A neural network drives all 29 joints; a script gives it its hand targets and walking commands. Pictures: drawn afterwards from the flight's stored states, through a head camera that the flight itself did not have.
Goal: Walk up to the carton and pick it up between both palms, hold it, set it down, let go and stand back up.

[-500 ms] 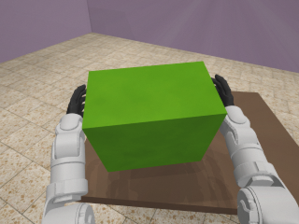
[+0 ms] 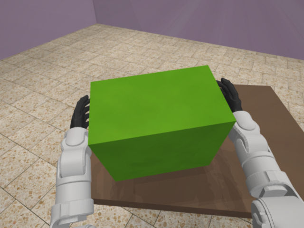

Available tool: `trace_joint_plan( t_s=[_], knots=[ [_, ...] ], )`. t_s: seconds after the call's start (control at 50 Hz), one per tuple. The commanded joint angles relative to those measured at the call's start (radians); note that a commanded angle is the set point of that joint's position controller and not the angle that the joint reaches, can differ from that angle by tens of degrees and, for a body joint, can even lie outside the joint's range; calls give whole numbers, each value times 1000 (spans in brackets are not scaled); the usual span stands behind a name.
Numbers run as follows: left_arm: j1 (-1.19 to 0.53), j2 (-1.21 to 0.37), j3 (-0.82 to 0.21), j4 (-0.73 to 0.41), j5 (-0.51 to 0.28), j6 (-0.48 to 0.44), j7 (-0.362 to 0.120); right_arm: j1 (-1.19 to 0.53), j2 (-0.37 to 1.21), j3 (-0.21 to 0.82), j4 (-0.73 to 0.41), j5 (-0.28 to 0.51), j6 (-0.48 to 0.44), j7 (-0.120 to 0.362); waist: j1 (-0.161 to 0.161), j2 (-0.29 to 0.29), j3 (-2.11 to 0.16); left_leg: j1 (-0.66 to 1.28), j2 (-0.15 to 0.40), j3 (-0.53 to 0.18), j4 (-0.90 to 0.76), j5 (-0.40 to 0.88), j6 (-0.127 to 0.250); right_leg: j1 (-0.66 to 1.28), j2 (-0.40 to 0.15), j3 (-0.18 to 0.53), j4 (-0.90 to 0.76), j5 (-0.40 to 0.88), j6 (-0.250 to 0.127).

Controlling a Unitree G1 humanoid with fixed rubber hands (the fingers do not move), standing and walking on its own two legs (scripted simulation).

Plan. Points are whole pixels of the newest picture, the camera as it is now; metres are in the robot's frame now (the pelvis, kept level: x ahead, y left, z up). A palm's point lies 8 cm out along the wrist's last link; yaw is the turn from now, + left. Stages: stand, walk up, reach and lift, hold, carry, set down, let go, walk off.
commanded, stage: set down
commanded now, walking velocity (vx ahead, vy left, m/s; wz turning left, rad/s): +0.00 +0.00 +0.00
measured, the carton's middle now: (157, 128) +0.37 +0.02 +0.10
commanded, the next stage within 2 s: none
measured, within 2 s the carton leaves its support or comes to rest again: neither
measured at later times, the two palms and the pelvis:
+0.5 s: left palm (83, 126) +0.35 +0.22 +0.13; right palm (224, 105) +0.42 -0.17 +0.16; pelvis +0.01 +0.01 +0.00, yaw -1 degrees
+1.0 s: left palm (81, 140) +0.33 +0.22 +0.09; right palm (218, 111) +0.42 -0.15 +0.13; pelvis -0.01 +0.00 +0.00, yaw +0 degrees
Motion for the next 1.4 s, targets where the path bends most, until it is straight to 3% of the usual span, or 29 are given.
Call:
trace_joint_plan(
  t_s=[0.0,0.08,0.1,0.12,0.18,0.3,0.34,0.36,0.42,0.46,0.48,0.52,0.56,0.6,0.66,0.74,0.78,0.84,0.94,1.0,1.06,1.1,1.12,1.2,1.22,1.26,1.36,1.38],
  knots=[
    [-642,-343,-368,-92,-111,-114,-155,-635,427,209,-150,-45,-59,121,39,-40,-294,132,-72,80,26,133,60,-26,-11,-27,-16,191,64],
    [-723,-351,-347,-36,-118,-145,-141,-687,436,159,-89,-82,-86,136,45,-22,-315,119,-69,84,22,89,62,-85,-8,-35,-13,100,66],
    [-763,-379,-369,-31,-137,-157,-131,-701,429,148,-59,-91,-97,142,27,-6,-335,141,-63,82,23,97,54,-112,-4,-46,-20,76,59],
    [-774,-387,-376,-33,-137,-171,-121,-707,424,144,-43,-90,-108,149,32,20,-343,164,-57,84,26,101,46,-140,-6,-46,-19,52,52],
    [-786,-408,-393,-28,-149,-201,-99,-706,436,142,-15,-94,-134,153,38,13,-401,187,-52,81,47,172,41,-132,1,-49,-11,118,47],
    [-712,-420,-343,50,-109,-172,-105,-673,376,100,103,-106,-125,156,13,26,-309,187,-46,82,38,195,27,-113,12,-48,-25,127,41],
    [-720,-445,-395,-13,-126,-181,-101,-672,386,119,88,-90,-140,161,23,37,-375,235,-38,78,65,282,17,-105,16,-54,-12,184,37],
    [-736,-453,-426,-43,-142,-194,-94,-668,401,139,70,-75,-152,161,12,54,-415,259,-42,70,84,350,7,-103,21,-54,-2,232,35],
    [-679,-454,-454,-119,-144,-224,-68,-676,382,195,-1,-30,-184,155,21,85,-523,340,-32,51,149,602,-25,-95,35,-47,25,394,36],
    [-630,-460,-459,-129,-123,-220,-62,-653,362,221,-8,-8,-186,146,33,88,-500,329,-30,53,149,644,-31,-59,35,-42,25,453,34],
    [-605,-449,-457,-128,-130,-215,-62,-651,359,238,-37,-3,-186,142,36,59,-487,312,-33,54,148,648,-26,-46,36,-40,26,479,40],
    [-573,-403,-431,-114,-114,-194,-67,-638,329,233,-8,11,-163,137,26,39,-414,251,-37,55,121,588,-21,4,24,-25,25,513,42],
    [-537,-395,-414,-102,-107,-170,-80,-622,334,245,-2,19,-142,136,53,17,-358,206,-43,64,95,500,-5,26,19,-21,21,481,42],
    [-564,-373,-402,-122,-109,-164,-92,-648,358,255,-26,22,-134,134,66,-31,-392,176,-51,67,83,453,8,72,7,-12,34,550,51],
    [-609,-365,-392,-111,-117,-192,-88,-681,371,244,-44,6,-155,138,79,-34,-424,152,-53,73,81,436,8,72,1,-7,49,563,57],
    [-655,-377,-347,-21,-106,-236,-87,-679,384,181,47,-63,-166,153,79,-38,-413,89,-53,86,43,294,24,31,-9,-11,31,425,66],
    [-673,-388,-334,43,-92,-246,-83,-677,362,129,112,-107,-169,166,68,-16,-362,92,-49,92,29,216,24,-53,-10,-20,7,260,57],
    [-731,-413,-323,99,-95,-263,-66,-696,351,62,179,-154,-177,190,83,-1,-318,93,-37,106,19,89,35,-171,-15,-34,-17,46,37],
    [-818,-455,-351,123,-132,-311,-29,-730,359,1,275,-198,-192,221,63,21,-400,84,-39,109,34,44,30,-237,-8,-40,-4,-15,23],
    [-809,-472,-366,129,-133,-344,-4,-737,347,17,296,-185,-220,231,81,44,-479,131,-28,99,63,176,16,-240,1,-42,18,68,22],
    [-778,-476,-365,134,-129,-362,7,-702,338,12,343,-178,-230,234,66,59,-496,145,-28,95,88,254,1,-223,10,-44,23,147,21],
    [-730,-475,-355,169,-127,-365,7,-700,321,32,359,-155,-235,229,64,35,-489,147,-20,86,93,318,4,-198,16,-36,20,217,21],
    [-718,-464,-343,165,-119,-368,4,-687,334,59,359,-142,-235,225,95,18,-487,134,-24,92,98,346,7,-173,12,-26,27,271,24],
    [-685,-467,-343,155,-105,-379,5,-706,332,111,318,-104,-259,214,124,4,-531,117,-24,87,120,496,-5,-83,14,-19,53,459,33],
    [-660,-460,-342,157,-103,-379,7,-696,324,120,325,-93,-261,210,116,7,-522,111,-23,86,120,511,-9,-69,15,-14,55,487,31],
    [-648,-467,-361,102,-115,-393,13,-708,345,185,247,-48,-286,203,141,-17,-571,123,-23,85,146,614,-14,-32,19,-12,77,596,35],
    [-609,-430,-328,132,-93,-406,11,-697,335,201,222,-44,-295,177,152,-61,-552,32,-30,97,114,549,-3,48,6,5,83,705,54],
    [-629,-421,-318,180,-93,-408,6,-707,320,172,253,-65,-288,174,134,-67,-518,10,-31,94,98,501,4,28,-1,9,78,666,59]
  ],
)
